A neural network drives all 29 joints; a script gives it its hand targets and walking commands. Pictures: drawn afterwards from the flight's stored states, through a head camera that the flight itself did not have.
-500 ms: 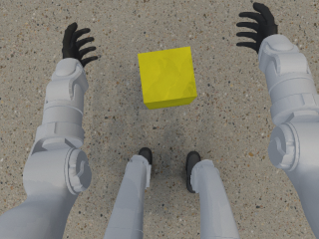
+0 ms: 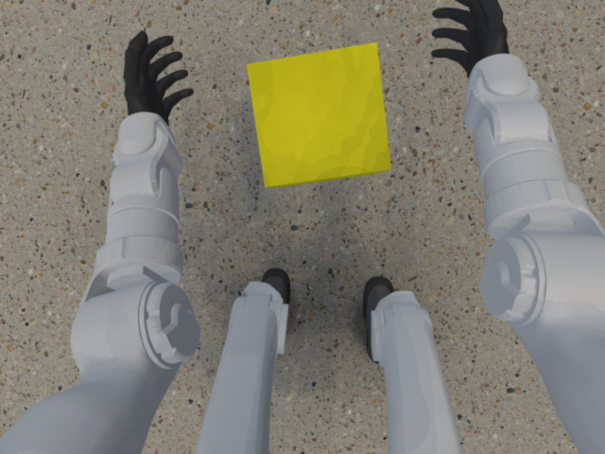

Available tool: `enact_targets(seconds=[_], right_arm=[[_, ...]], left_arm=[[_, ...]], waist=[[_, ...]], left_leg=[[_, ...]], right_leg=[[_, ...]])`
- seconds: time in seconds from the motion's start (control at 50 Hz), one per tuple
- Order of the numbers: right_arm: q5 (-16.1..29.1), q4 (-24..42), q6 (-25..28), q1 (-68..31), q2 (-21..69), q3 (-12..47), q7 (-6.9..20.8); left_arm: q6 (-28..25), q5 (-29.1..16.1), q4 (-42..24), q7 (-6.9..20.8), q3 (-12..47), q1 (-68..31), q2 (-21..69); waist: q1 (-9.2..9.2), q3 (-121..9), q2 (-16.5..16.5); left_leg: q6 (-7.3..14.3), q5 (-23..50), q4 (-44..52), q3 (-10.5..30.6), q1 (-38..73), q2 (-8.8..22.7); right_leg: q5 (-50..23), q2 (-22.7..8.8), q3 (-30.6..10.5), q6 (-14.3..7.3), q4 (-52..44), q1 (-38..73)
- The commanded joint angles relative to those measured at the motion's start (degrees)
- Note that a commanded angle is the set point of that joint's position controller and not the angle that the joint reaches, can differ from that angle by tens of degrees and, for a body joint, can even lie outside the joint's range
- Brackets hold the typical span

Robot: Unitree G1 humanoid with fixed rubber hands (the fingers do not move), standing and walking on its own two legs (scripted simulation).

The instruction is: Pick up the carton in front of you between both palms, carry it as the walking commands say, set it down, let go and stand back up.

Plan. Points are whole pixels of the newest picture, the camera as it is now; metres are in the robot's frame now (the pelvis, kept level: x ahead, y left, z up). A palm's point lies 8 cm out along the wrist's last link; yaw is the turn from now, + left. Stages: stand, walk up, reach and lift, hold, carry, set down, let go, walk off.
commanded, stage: reach and lift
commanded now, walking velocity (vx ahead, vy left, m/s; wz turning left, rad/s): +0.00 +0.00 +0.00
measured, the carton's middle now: (320, 128) +0.51 +0.03 -0.46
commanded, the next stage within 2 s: none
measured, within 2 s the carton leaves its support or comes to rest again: leaves its support in 1.48 s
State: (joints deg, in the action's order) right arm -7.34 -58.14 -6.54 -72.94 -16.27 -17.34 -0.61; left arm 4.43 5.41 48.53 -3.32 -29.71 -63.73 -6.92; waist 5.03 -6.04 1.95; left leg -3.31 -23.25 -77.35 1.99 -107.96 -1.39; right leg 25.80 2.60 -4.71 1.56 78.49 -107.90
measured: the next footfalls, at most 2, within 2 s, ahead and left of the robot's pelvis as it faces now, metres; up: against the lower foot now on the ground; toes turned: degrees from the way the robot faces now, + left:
none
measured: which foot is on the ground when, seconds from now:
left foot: down 0.00-1.00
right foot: down 0.00-1.00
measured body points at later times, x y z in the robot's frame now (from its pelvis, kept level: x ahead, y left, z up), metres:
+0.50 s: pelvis -0.06 +0.00 -0.19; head +0.32 +0.00 +0.03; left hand +0.49 +0.22 -0.37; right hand +0.54 -0.15 -0.37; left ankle +0.06 +0.13 -0.55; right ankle +0.04 -0.13 -0.55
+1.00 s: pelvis -0.06 +0.00 -0.22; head +0.32 +0.00 +0.01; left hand +0.49 +0.20 -0.40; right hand +0.54 -0.14 -0.40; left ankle +0.06 +0.13 -0.55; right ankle +0.04 -0.12 -0.55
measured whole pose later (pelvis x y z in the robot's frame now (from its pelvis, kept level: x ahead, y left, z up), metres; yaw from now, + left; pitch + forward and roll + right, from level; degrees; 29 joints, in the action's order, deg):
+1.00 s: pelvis -0.06 +0.00 -0.22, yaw +1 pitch +37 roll +2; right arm 11.1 -69.3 -5.1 -93.2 -24.6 1.3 -4.6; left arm 3.3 -11.7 64.9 -7.5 -12.0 -86.9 -17.1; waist 4.0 24.0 -0.7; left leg -3.6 -32.6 -124.7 1.3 -128.9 -1.5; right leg 35.2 2.8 -3.5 2.0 127.4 -129.0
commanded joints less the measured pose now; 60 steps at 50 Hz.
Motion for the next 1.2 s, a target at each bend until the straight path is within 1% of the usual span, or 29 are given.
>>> enact_targets(seconds=[0.0,0.04,0.08,0.12,0.16,0.18,0.2,0.24,0.3,0.36,0.42,0.48,0.5,0.54,0.58,0.64,0.7,0.76,0.84,0.88,0.94,1.02,1.06,1.08,1.1,1.12,1.14,1.16,1.18], right_arm=[[4.4,5.2,1.7,-13.3,-7.0,4.5,-2.0],[7.0,6.7,1.6,-16.2,-9.0,7.3,-2.8],[9.3,7.8,1.3,-19.3,-10.5,9.5,-3.4],[11.2,7.4,0.6,-22.0,-11.4,11.0,-3.7],[12.8,6.7,-0.1,-24.8,-12.5,12.2,-3.7],[13.7,7.2,-0.4,-26.6,-13.4,12.9,-3.9],[14.3,6.7,-0.8,-28.8,-14.5,13.3,-4.0],[15.1,4.9,-1.5,-31.6,-15.3,13.7,-4.0],[15.7,0.5,-2.0,-34.3,-16.5,14.5,-3.7],[15.9,-3.9,-1.5,-36.0,-17.0,14.6,-3.1],[16.1,-6.9,-0.4,-37.5,-17.7,14.6,-2.6],[16.7,-8.0,0.8,-39.4,-18.1,15.2,-2.2],[16.9,-7.6,1.2,-40.4,-18.2,15.8,-2.1],[17.4,-6.0,1.9,-42.1,-18.3,17.1,-2.3],[18.3,-4.9,2.5,-42.2,-18.0,17.8,-2.6],[20.0,-4.2,3.0,-39.8,-16.8,19.3,-2.9],[20.5,-3.8,3.1,-36.8,-15.1,20.1,-3.3],[19.6,-4.5,3.0,-35.0,-14.6,19.1,-3.8],[17.9,-5.4,2.7,-34.6,-14.6,17.3,-4.1],[17.8,-5.4,2.6,-35.8,-14.3,17.3,-4.1],[18.5,-5.6,2.4,-37.9,-13.3,18.2,-4.0],[19.3,-5.8,1.9,-40.9,-8.0,20.4,-3.2],[18.3,-6.1,1.4,-42.9,-2.1,20.7,-2.1],[17.1,-6.2,1.2,-43.7,1.6,20.4,-1.3],[15.5,-6.3,0.8,-44.5,7.0,20.1,-0.1],[15.1,-5.6,0.2,-46.9,19.1,22.0,2.5],[14.1,-5.7,-0.4,-48.2,29.1,22.5,5.1],[13.1,-5.6,-1.1,-47.3,35.7,21.5,7.4],[12.6,-4.9,-2.0,-45.9,40.1,20.4,9.3]], left_arm=[[-1.8,-4.2,-4.2,-1.2,3.4,-9.9,-8.3],[-1.6,-7.3,-4.5,-1.9,5.9,-11.8,-10.4],[-1.2,-10.0,-4.4,-2.6,8.2,-14.3,-12.3],[-0.6,-12.0,-4.0,-3.1,10.0,-17.0,-13.5],[0.3,-13.5,-3.4,-3.6,11.5,-20.3,-14.6],[0.7,-14.3,-3.5,-3.9,12.2,-22.7,-15.7],[1.2,-14.7,-3.2,-4.2,12.2,-24.7,-16.3],[1.9,-15.5,-1.8,-4.5,13.2,-28.0,-17.2],[2.4,-16.0,2.6,-4.7,14.2,-31.6,-17.6],[1.9,-15.5,6.7,-4.6,14.6,-34.4,-17.6],[0.9,-14.5,9.5,-4.3,14.5,-36.9,-18.2],[-0.1,-14.3,10.5,-4.2,14.7,-39.6,-18.9],[-0.5,-14.3,10.1,-4.2,14.3,-40.4,-19.0],[-1.3,-15.1,9.5,-4.1,14.6,-41.5,-19.8],[-1.9,-15.3,10.0,-4.2,15.3,-41.2,-20.1],[-2.4,-15.9,11.0,-4.4,16.1,-38.2,-19.3],[-2.6,-16.1,11.3,-4.5,16.3,-35.2,-18.6],[-2.6,-16.4,10.8,-4.5,16.5,-34.5,-17.8],[-2.4,-16.8,10.4,-4.2,17.0,-35.7,-16.9],[-2.3,-17.0,10.4,-4.2,17.2,-36.8,-16.6],[-2.1,-17.2,10.9,-4.2,17.5,-38.4,-16.3],[-1.5,-16.6,11.1,-3.9,18.7,-41.1,-12.4],[-1.2,-14.9,11.0,-3.1,18.3,-43.0,-7.2],[-0.8,-13.6,10.9,-2.4,17.7,-44.1,-3.8],[-0.3,-12.5,10.1,-1.0,18.2,-46.3,1.7],[0.6,-12.1,9.3,1.7,21.3,-49.5,13.9],[1.6,-11.3,8.5,4.6,22.9,-52.8,24.2],[2.7,-10.5,7.2,7.2,23.3,-55.0,30.0],[3.9,-10.0,6.1,9.4,23.2,-55.4,33.6]], waist=[[1.75,-58.7,3.7],[1.87,-62.9,4.7],[2.08,-64.7,5.8],[2.28,-64.7,6.6],[2.43,-63.8,6.8],[2.22,-64.7,6.8],[2.93,-63.2,7.0],[2.71,-60.9,6.9],[2.17,-55.3,6.4],[1.7,-48.7,4.5],[1.36,-43.8,2.5],[1.37,-41.4,1.7],[1.97,-40.7,2.5],[1.77,-41.2,4.4],[1.51,-42.1,4.3],[2.34,-45.3,3.9],[2.69,-47.2,4.2],[1.91,-46.3,3.8],[0.24,-41.9,3.0],[0.21,-40.8,2.7],[0.91,-39.6,3.1],[1.83,-37.4,3.7],[2.07,-36.1,3.8],[2.12,-35.6,3.7],[1.78,-35.0,3.3],[1.34,-33.8,2.7],[0.92,-31.8,2.6],[0.76,-29.8,2.7],[0.73,-28.5,2.8]], left_leg=[[-2.3,33.4,-9.1,-6.0,24.3,-2.6],[-2.1,33.0,-13.2,-6.1,24.2,-2.6],[-1.9,30.4,-16.5,-6.5,22.6,-2.3],[-1.7,27.3,-19.3,-6.9,20.3,-2.1],[-1.6,23.7,-21.6,-7.2,18.8,-1.9],[-1.3,21.2,-22.8,-7.4,20.7,-1.6],[-1.3,18.6,-24.1,-7.9,18.8,-1.6],[-1.2,14.1,-25.8,-8.3,16.5,-1.1],[-1.1,8.2,-28.3,-8.2,14.4,-0.6],[-1.1,5.5,-30.5,-7.5,12.9,-0.1],[-1.0,5.7,-32.9,-6.8,12.7,0.2],[-0.8,7.2,-35.2,-6.3,12.6,0.3],[-0.7,7.8,-35.8,-6.2,11.4,0.3],[-0.2,10.8,-37.3,-5.6,11.9,0.2],[0.2,14.3,-39.1,-5.4,14.4,-0.1],[0.4,19.4,-40.8,-5.9,17.9,-0.6],[0.4,21.5,-41.1,-6.3,18.5,-1.0],[0.1,20.6,-40.9,-6.3,17.5,-1.1],[-0.2,16.2,-40.7,-6.1,14.6,-1.1],[-0.3,14.4,-40.4,-6.2,13.8,-1.0],[-0.2,11.8,-39.9,-6.3,12.8,-0.9],[0.1,8.8,-39.1,-6.8,12.7,-1.4],[0.3,7.9,-39.1,-6.9,13.0,-2.0],[0.4,7.7,-39.2,-6.9,13.2,-2.3],[0.4,7.7,-39.5,-6.9,13.3,-2.7],[0.6,8.0,-39.8,-6.9,13.7,-3.3],[0.5,7.9,-40.1,-6.9,13.5,-3.9],[0.5,6.7,-40.3,-7.4,12.5,-4.3],[0.7,5.7,-40.5,-7.8,11.2,-4.6]], right_leg=[[-33.1,2.1,4.0,0.9,9.4,26.8],[-32.3,1.8,4.4,1.3,13.6,27.2],[-30.0,1.6,4.8,1.6,17.3,27.9],[-27.3,1.4,5.0,1.6,20.4,28.0],[-23.9,1.2,5.4,1.4,23.2,27.6],[-19.9,1.1,5.9,1.4,23.7,26.3],[-17.7,0.9,5.8,1.2,24.4,26.2],[-14.2,0.5,6.0,1.1,26.5,25.8],[-8.2,-0.2,6.2,0.8,28.5,22.1],[-4.8,-0.8,5.9,0.6,30.4,16.8],[-3.8,-1.2,5.6,0.4,32.6,12.3],[-4.5,-1.5,5.2,0.3,34.9,10.3],[-5.3,-1.7,4.9,0.2,35.6,10.5],[-8.5,-1.6,5.0,0.3,37.3,11.3],[-11.4,-1.3,5.0,0.4,38.5,11.5],[-15.7,-0.7,5.2,0.7,40.1,13.4],[-18.4,-0.3,5.5,0.9,40.6,15.6],[-17.5,0.0,5.7,0.8,40.4,14.8],[-13.5,0.0,5.5,0.6,39.6,11.9],[-11.7,-0.1,5.4,0.5,39.2,11.4],[-9.3,-0.1,5.3,0.4,38.7,11.7],[-6.8,0.4,5.3,0.3,38.1,12.5],[-6.1,1.1,5.4,0.3,38.1,12.5],[-6.0,1.5,5.5,0.3,38.1,12.3],[-6.2,2.0,5.6,0.2,38.0,12.2],[-6.4,2.8,5.8,-0.2,38.2,11.2],[-6.0,3.4,6.2,-0.5,38.7,9.3],[-5.0,3.8,6.4,-0.8,39.2,7.8],[-4.4,4.1,6.7,-0.9,39.3,6.8]])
